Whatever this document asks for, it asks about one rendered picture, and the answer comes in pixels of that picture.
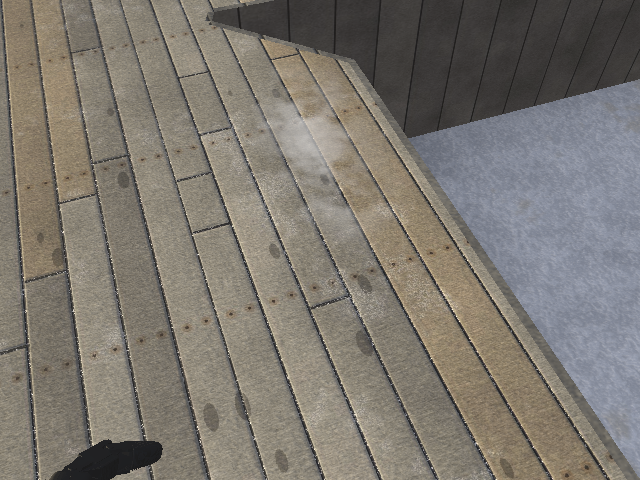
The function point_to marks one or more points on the robot left hand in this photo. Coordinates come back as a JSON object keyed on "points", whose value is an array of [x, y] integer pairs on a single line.
{"points": [[105, 460]]}

